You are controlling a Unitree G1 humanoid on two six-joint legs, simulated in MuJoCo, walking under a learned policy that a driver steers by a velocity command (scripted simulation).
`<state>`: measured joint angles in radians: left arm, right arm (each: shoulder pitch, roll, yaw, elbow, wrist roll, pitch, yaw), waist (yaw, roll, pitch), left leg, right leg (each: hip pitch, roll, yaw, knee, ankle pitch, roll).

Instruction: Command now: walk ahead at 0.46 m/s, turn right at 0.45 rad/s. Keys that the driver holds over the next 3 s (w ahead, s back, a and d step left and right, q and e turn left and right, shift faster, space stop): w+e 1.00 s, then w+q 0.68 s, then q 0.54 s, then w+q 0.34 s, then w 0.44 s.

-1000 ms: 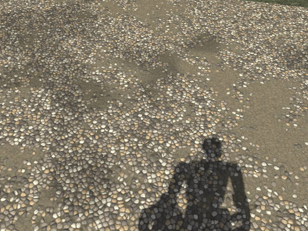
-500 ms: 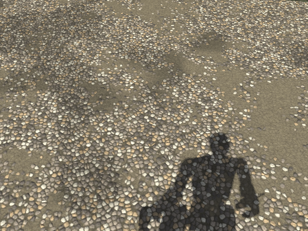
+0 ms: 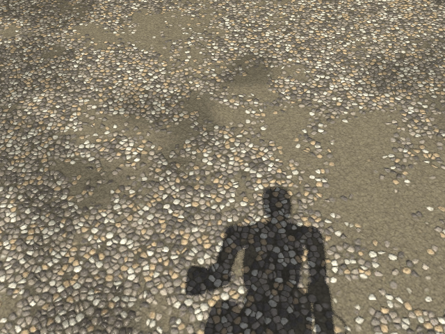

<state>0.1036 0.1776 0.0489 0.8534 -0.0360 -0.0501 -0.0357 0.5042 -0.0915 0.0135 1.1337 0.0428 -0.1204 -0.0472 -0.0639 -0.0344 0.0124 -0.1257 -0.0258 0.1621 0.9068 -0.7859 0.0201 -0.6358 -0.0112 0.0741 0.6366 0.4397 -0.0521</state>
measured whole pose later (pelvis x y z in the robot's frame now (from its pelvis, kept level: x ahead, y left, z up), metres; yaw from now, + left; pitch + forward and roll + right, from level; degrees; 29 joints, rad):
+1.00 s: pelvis +0.46 -0.10 -0.10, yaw -36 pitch +4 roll +1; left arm 0.03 0.25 0.07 0.68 -0.02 -0.02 -0.05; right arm 0.35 -0.27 -0.11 0.84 0.02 -0.08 -0.02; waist -0.09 -0.03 -0.01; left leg 0.02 0.07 0.22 0.33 -0.39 -0.06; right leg -0.62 -0.05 -0.01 0.65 -0.12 -0.06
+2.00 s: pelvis +0.92 -0.37 -0.09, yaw -10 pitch +3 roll +0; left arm 0.03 0.27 0.04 0.71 0.01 -0.07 0.00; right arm 0.27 -0.30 -0.08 0.68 0.02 0.01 -0.03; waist -0.06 -0.03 0.03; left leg -0.23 -0.15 -0.19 0.52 -0.32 0.08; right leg -0.56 0.02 0.11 0.55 -0.04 0.06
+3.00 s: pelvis +1.23 -0.36 -0.10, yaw +16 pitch +3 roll -2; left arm 0.08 0.27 0.05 0.73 -0.01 -0.10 -0.04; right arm 0.41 -0.28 -0.05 0.79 0.03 -0.05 -0.02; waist -0.05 0.03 0.02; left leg -0.25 -0.02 -0.12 1.11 -0.46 0.02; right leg -0.42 0.04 -0.05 0.54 -0.18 -0.05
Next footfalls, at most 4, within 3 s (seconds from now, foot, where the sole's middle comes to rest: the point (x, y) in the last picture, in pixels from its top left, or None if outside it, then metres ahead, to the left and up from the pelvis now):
0.10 right None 0.22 -0.08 -0.86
0.52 left None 0.45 0.08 -0.86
1.04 right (321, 326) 0.54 -0.30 -0.86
1.58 left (296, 222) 0.93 -0.29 -0.86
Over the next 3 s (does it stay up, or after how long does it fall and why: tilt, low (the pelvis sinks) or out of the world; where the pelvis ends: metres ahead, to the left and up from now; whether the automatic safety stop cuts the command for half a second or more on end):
stays up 1.23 -0.36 -0.10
